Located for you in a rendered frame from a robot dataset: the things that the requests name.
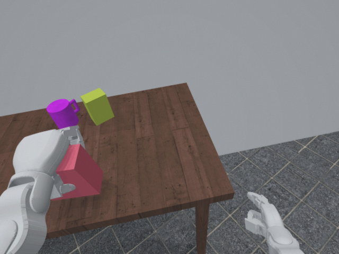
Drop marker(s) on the left robot forearm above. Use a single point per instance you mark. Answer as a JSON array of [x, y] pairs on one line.
[[23, 208]]

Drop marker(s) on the robot left hand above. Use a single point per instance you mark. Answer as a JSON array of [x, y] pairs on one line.
[[44, 152]]

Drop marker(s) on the sponge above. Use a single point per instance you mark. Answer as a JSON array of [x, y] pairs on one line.
[[78, 168]]

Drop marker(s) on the robot right hand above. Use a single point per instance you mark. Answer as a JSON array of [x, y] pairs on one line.
[[258, 223]]

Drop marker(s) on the right robot forearm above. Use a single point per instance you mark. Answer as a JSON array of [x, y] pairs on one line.
[[281, 241]]

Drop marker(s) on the table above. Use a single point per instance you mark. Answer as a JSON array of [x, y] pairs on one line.
[[156, 156]]

